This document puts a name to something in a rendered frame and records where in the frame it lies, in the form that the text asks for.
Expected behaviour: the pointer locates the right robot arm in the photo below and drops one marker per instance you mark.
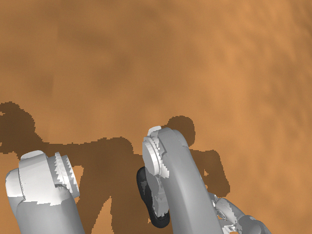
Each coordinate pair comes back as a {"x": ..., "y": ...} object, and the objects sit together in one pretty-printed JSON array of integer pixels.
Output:
[{"x": 249, "y": 225}]

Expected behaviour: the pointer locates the right robot hand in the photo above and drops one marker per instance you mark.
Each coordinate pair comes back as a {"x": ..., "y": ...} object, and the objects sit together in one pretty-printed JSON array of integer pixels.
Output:
[{"x": 229, "y": 213}]

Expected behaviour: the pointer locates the right robot foot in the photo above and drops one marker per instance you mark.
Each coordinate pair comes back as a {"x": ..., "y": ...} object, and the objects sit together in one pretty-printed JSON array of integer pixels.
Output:
[{"x": 146, "y": 196}]

